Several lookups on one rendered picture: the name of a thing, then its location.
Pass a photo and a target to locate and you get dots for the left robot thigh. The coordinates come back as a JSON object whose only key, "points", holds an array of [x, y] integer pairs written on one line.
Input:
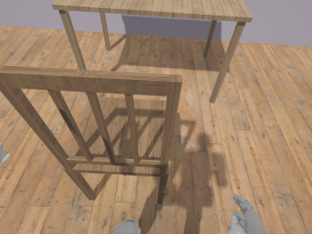
{"points": [[127, 227]]}

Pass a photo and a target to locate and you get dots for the robot left hand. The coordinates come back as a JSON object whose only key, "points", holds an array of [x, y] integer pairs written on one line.
{"points": [[3, 155]]}

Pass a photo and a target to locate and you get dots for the chair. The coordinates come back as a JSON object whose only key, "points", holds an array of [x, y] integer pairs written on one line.
{"points": [[117, 135]]}

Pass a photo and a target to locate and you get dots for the table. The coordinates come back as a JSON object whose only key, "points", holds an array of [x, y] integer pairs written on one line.
{"points": [[214, 10]]}

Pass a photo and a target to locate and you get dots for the robot right hand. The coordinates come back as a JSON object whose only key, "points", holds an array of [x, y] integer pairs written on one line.
{"points": [[250, 222]]}

